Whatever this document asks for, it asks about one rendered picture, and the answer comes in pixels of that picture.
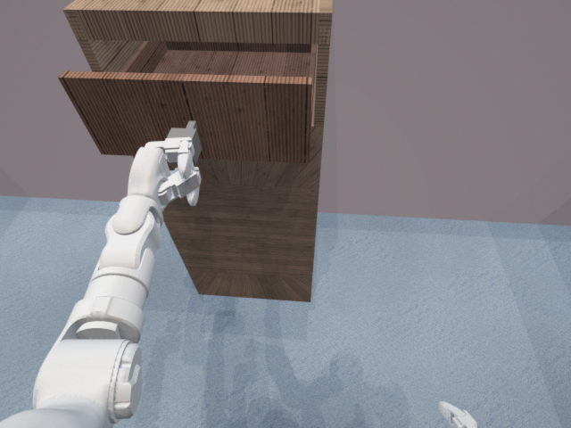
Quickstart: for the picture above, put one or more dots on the cabinet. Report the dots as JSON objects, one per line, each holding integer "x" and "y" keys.
{"x": 252, "y": 231}

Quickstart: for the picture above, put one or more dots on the left robot hand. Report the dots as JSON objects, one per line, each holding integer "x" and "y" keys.
{"x": 151, "y": 177}

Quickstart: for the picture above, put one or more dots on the handle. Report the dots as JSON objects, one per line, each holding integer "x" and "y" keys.
{"x": 189, "y": 131}

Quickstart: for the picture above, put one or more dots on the drawer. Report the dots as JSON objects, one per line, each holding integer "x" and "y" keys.
{"x": 251, "y": 101}

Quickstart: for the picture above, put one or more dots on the left robot upper arm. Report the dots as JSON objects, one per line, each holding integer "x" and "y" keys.
{"x": 86, "y": 383}

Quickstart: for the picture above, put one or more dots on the right robot hand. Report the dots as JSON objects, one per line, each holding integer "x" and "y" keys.
{"x": 456, "y": 417}

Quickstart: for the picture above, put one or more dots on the left robot forearm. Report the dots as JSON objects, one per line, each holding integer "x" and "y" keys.
{"x": 112, "y": 307}

